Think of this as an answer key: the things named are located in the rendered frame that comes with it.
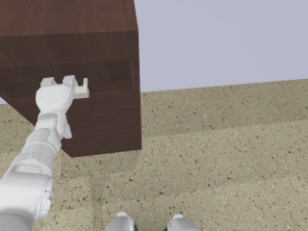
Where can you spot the left robot hand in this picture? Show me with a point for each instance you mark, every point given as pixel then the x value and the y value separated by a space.
pixel 59 97

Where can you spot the handle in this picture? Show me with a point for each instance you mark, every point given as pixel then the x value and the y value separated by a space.
pixel 82 91

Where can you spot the drawer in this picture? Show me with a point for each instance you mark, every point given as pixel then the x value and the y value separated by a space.
pixel 23 80

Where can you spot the left robot forearm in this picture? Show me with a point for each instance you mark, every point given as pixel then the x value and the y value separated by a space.
pixel 41 147

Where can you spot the cabinet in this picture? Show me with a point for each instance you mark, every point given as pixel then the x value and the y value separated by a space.
pixel 58 31

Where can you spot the robot right shin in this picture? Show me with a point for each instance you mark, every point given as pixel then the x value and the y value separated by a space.
pixel 177 216

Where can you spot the robot left thigh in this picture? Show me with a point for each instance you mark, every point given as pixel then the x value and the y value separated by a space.
pixel 121 223

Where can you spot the robot left upper arm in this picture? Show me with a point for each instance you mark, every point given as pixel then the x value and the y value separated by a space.
pixel 24 198

